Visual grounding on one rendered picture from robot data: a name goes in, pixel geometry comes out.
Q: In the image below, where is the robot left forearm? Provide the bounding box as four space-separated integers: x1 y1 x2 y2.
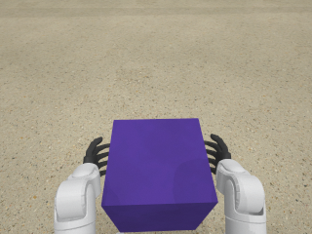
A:
54 163 101 234

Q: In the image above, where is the robot right hand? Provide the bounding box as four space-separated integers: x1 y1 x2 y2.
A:
204 134 231 175

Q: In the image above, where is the robot right forearm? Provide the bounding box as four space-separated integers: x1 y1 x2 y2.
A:
215 159 267 234

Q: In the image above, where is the carton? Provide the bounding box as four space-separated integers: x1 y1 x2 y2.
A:
101 118 218 233

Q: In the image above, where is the robot left hand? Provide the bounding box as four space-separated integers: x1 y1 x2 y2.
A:
83 136 110 176

